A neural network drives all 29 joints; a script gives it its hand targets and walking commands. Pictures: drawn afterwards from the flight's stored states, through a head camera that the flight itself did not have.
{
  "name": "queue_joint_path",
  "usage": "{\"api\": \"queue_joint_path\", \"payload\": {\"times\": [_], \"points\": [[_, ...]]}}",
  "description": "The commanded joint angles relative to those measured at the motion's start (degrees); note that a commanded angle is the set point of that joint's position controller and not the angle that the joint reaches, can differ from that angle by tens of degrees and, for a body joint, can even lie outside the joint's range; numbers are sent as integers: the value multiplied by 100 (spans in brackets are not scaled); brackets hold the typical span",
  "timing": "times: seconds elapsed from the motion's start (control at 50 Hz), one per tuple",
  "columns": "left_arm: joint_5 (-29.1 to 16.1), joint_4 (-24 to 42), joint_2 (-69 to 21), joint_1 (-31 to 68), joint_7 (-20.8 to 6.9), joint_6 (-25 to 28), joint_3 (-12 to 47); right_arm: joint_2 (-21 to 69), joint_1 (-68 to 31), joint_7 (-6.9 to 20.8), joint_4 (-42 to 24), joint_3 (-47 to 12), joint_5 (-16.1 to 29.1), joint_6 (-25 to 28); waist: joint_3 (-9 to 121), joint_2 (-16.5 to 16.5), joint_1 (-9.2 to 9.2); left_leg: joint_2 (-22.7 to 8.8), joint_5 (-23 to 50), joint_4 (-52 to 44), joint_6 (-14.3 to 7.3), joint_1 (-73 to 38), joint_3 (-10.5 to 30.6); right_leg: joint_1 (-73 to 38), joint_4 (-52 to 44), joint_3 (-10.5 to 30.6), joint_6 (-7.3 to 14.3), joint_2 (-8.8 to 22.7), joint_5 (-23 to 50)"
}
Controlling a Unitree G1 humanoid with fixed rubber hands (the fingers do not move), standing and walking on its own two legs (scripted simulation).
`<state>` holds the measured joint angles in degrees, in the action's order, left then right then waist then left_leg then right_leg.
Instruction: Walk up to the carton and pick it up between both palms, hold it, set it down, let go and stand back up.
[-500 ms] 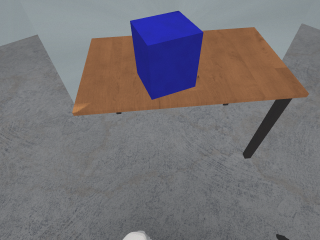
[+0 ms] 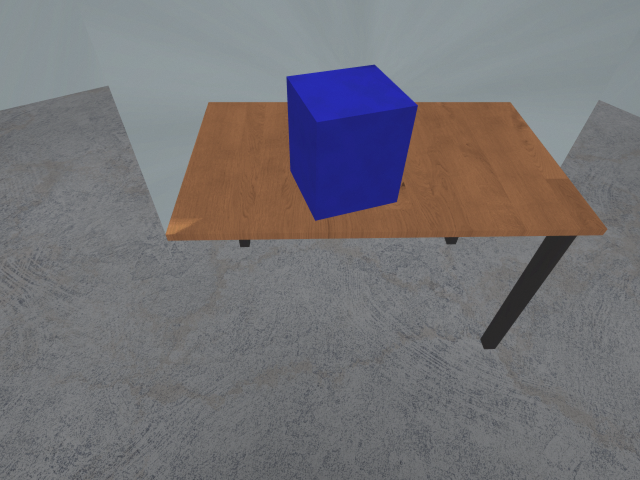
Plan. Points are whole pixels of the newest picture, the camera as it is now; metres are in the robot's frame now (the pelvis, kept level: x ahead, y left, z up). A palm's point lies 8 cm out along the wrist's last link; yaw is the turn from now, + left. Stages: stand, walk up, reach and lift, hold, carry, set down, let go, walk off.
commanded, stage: walk up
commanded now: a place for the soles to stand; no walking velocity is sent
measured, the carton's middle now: (344, 142) +0.82 -0.05 -0.02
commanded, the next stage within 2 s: none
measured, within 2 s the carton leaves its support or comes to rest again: neither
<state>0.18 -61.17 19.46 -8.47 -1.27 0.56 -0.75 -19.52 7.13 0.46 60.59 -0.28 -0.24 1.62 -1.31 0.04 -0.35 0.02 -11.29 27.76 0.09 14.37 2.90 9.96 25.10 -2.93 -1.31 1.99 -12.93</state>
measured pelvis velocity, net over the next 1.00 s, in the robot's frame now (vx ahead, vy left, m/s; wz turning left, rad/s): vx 0.23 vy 0.07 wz -0.10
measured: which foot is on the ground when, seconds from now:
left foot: down 0.00-0.22, up 0.24-0.48, down 0.50-1.00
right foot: down 0.00-0.52, up 0.54-1.00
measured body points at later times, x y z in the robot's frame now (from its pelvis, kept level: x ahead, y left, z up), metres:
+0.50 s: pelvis +0.07 +0.04 -0.01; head +0.06 +0.06 +0.44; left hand +0.05 +0.37 -0.14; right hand +0.14 -0.30 -0.10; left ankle +0.18 +0.15 -0.74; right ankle +0.01 -0.14 -0.74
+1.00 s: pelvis +0.23 +0.07 +0.00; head +0.25 +0.08 +0.45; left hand +0.31 +0.38 -0.13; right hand +0.20 -0.25 -0.10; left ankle +0.18 +0.16 -0.74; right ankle +0.33 -0.11 -0.70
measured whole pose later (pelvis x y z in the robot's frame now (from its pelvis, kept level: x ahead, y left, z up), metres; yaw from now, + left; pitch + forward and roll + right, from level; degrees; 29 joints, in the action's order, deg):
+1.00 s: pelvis +0.23 +0.07 +0.00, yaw -6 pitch -3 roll +0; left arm 1.3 -54.1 24.4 -16.4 -4.9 -1.4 -4.8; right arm -19.7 22.9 1.0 51.9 4.9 -1.1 5.2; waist -3.9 2.6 1.8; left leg -0.8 -17.8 20.8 -2.1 0.6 -10.1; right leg 28.5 43.4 1.3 -0.8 4.4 -9.4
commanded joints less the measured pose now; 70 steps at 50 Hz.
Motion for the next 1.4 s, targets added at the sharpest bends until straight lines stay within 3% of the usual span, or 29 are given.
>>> {"api": "queue_joint_path", "payload": {"times": [0.0,0.14,0.16,0.2,0.22,0.26,0.32,0.38,0.42,0.46,0.48,0.5,0.52,0.54,0.58,0.62,0.66,0.86,0.96,1.04,1.08,1.1,1.12,1.14,1.16,1.18,1.24,1.32,1.38], "points": [[18,259,1237,412,66,213,-217,-1254,-312,-44,-164,227,30,127,148,-291,90,-644,-86,-967,-207,-137,674,21,-828,616,326,556,-374],[17,107,1260,527,85,231,-193,-1172,-362,-34,60,177,37,79,186,80,84,-542,386,-882,-146,-414,444,-49,-1176,663,295,674,-395],[137,229,1727,-91,-53,268,-454,-1643,-38,70,-124,515,-61,134,878,337,-60,-177,-1878,-207,-331,-162,10,-713,-1083,796,600,618,-2510],[209,96,2174,-721,-62,275,-698,-1581,-385,143,-352,563,-142,60,4,1184,-433,-20,-1866,1492,-149,2047,-451,-1433,-2086,2406,1206,1854,-3855],[201,229,2150,-595,-47,299,-760,-1583,-365,156,-416,575,-160,60,-336,1147,-414,-238,-1673,1916,-156,2542,-119,-1422,-2126,2571,1384,2028,-3653],[157,410,1913,-596,-8,323,-727,-1482,-351,198,-514,633,-175,150,-602,664,-329,-461,-1383,1762,-137,2669,-103,-1431,-2017,2211,1443,1893,-2679],[124,640,1714,-549,-48,338,-718,-1328,-207,317,-646,681,-189,177,-544,638,-240,-453,-979,1342,-39,2131,-317,-1340,-1676,1187,1214,1361,-1325],[99,883,1799,-360,-111,314,-728,-1299,-131,418,-779,751,-154,95,-469,1051,-162,-412,-411,996,-3,950,-487,-71,-1749,876,1111,1193,-1758],[115,1084,1904,113,-137,250,-744,-1401,386,423,-688,825,-80,93,-566,1357,165,-508,-7,724,-31,-252,-450,1137,-1409,843,1092,1278,-2175],[163,1170,1555,140,-128,191,-645,-1601,1443,312,-374,960,-121,164,-280,488,594,-276,66,579,-61,-1487,-533,1691,4,457,886,835,-2213],[182,1189,1296,-78,-124,164,-555,-1803,2116,233,-228,1062,-153,190,45,-409,866,-287,-508,505,-145,-2239,-353,2209,1265,211,754,510,-2362],[136,1230,852,-369,-126,130,-442,-2125,2550,135,-186,1138,-241,223,-71,-2049,1013,-1050,-2785,-869,-212,-2059,959,2787,3204,18,613,-333,-2649],[81,1138,985,-899,-104,58,-447,-2338,2051,71,-478,1106,-271,267,-175,-2064,692,-2149,-4914,-2229,-515,-1202,3470,3002,4277,904,457,-667,-2198],[114,1060,1595,-985,-49,3,-550,-2521,1180,66,-787,1131,-69,247,-545,-1479,388,-2562,-5359,-2527,-830,-216,3767,2692,4553,1242,500,-264,-1773],[63,831,1889,-1282,-78,17,-688,-2208,552,43,-1004,1063,-51,287,-794,-772,-11,-2123,-4296,-2341,-661,257,2586,2309,4518,1215,444,100,-1150],[6,613,1716,-1670,-140,13,-681,-1829,640,3,-1004,897,-9,368,-582,-712,-101,-1460,-2851,-2012,-257,147,1273,1903,3949,1267,281,84,-330],[28,637,1648,-1618,-193,-36,-707,-1773,829,-9,-1021,880,-43,418,-644,-872,-66,-1368,-2557,-2014,-408,277,842,1913,3775,1114,139,24,44],[85,1233,1426,-486,-329,-20,-641,-1658,1556,-58,-1202,926,-56,514,-732,-491,293,-1605,-1375,-2076,-647,-1300,285,2977,2404,795,-37,198,447],[118,1591,1251,204,-357,74,-523,-1682,1835,-39,-1243,937,-76,460,-664,-660,475,-1570,861,-1307,-836,-1659,-325,2546,1396,111,120,318,188],[168,1645,1291,227,-362,140,-539,-1791,1839,-48,-1342,935,-15,359,-423,-633,388,-1571,2117,-487,-948,-1502,-491,1597,843,-353,377,63,-210],[202,1521,1416,-431,-288,184,-647,-1790,1760,-57,-1443,898,48,309,-12,-279,-76,-1453,3139,685,-823,-843,-794,110,463,-507,560,-240,102],[227,1346,1680,-1137,-225,215,-757,-1562,1816,-44,-1510,812,71,290,555,334,-444,-1099,2883,1886,-654,-231,-1013,-1200,412,-351,751,-207,169],[261,1320,2152,-1840,-145,234,-906,-1202,1941,-40,-1652,674,145,310,1193,1444,-739,-544,998,3520,-349,986,-1180,-2417,146,1564,1227,1200,-181],[126,1359,2334,-1845,-81,256,-890,-1155,1897,-78,-1681,643,127,319,1067,1569,-656,385,-2046,4196,-261,2105,-584,-2832,-475,3601,1887,2224,422],[-15,1481,2278,-1589,-63,240,-917,-1574,1606,-116,-1677,738,110,286,903,935,-740,-127,-2124,4505,-331,1939,-2,-2246,-573,3673,2172,2363,438],[-64,1519,2044,-1470,-30,230,-859,-1587,1414,-102,-1674,747,98,307,467,493,-636,-240,-1840,4645,-338,1915,0,-1597,-607,3007,2051,2195,949],[-108,1715,1554,-773,45,283,-688,-1298,1864,-25,-1470,681,168,298,-446,593,-50,-480,-1252,3941,-216,1609,134,-189,-567,1006,1570,1564,2062],[14,2030,1571,-466,-39,359,-685,-1285,1818,71,-1436,652,84,292,-678,807,-30,-567,-547,2596,-77,1324,-268,612,-783,339,1553,1215,928],[63,2094,1470,-444,-39,282,-630,-1078,1618,-62,-1454,564,41,343,-516,881,-96,-470,311,1556,12,781,-616,761,-141,37,1500,1160,2447]]}}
